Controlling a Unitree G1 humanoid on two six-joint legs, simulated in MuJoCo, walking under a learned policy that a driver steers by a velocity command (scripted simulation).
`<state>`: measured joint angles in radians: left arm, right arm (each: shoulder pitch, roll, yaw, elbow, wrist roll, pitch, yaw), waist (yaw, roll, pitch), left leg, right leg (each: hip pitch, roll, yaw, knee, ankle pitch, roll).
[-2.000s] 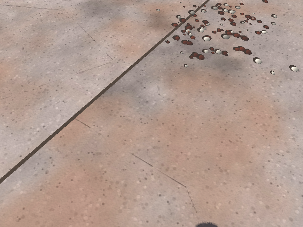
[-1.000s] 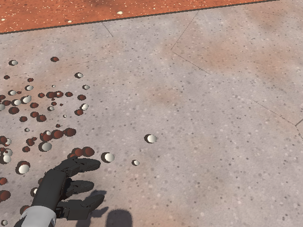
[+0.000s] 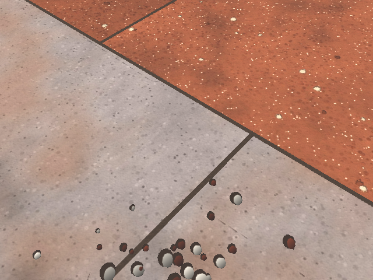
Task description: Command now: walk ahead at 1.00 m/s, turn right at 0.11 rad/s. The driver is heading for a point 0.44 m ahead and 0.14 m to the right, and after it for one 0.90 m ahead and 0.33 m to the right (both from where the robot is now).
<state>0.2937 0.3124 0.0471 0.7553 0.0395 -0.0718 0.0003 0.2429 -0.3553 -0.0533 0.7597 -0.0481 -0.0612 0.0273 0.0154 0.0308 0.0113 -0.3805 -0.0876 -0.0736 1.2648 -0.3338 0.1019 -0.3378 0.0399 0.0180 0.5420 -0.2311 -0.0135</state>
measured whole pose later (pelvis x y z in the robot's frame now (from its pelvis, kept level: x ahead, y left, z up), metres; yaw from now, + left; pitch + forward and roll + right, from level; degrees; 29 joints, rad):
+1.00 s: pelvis +0.64 -0.07 +0.00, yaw -49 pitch +2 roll +0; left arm 0.15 0.34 0.10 0.56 -0.02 0.07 0.04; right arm 0.02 -0.29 -0.04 0.65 0.00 -0.03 -0.02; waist 0.04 0.01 0.06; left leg -0.52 -0.05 -0.21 0.68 -0.23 -0.09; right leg -0.38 0.22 0.30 0.54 -0.16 -0.05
